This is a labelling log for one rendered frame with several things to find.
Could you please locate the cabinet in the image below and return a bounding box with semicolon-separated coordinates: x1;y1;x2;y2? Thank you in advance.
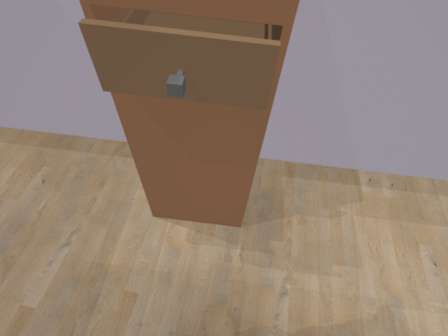
79;0;300;228

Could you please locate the handle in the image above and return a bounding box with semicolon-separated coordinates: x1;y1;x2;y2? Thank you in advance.
166;69;186;98

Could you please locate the drawer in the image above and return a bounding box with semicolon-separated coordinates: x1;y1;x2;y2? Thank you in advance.
78;8;281;110

